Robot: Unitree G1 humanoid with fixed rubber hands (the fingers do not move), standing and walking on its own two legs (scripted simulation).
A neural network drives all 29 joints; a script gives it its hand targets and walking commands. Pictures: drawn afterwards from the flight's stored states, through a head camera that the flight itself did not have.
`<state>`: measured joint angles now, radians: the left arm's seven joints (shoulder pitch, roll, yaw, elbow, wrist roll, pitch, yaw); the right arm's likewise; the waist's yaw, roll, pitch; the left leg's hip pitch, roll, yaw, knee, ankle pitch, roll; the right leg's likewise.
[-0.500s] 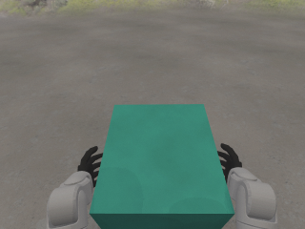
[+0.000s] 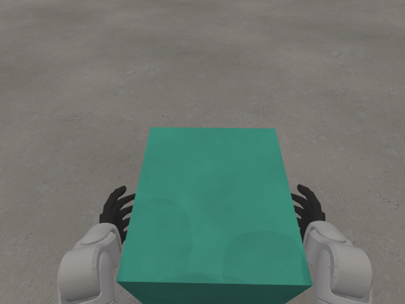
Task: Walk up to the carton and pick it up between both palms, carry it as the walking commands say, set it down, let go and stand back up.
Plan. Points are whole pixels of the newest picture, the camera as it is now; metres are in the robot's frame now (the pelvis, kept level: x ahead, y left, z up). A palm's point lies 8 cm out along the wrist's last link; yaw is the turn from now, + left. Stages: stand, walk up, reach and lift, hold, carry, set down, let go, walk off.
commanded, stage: carry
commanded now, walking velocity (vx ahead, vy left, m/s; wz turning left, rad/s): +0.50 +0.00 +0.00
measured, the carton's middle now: (211, 219) +0.29 -0.01 +0.03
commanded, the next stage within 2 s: none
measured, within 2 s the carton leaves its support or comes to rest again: neither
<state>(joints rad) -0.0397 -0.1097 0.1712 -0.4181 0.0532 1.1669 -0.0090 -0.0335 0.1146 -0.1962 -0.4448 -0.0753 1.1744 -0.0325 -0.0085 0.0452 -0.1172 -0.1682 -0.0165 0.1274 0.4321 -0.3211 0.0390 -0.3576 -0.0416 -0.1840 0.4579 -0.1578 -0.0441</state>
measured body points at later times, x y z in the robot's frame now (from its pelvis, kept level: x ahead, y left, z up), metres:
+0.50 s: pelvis +0.25 +0.05 +0.00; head +0.27 +0.05 +0.45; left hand +0.52 +0.21 +0.06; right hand +0.51 -0.14 +0.06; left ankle +0.29 +0.14 -0.74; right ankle +0.19 -0.06 -0.68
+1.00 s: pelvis +0.54 +0.03 +0.01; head +0.56 +0.02 +0.46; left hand +0.79 +0.22 +0.09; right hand +0.81 -0.13 +0.08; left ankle +0.63 +0.16 -0.71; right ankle +0.45 -0.06 -0.74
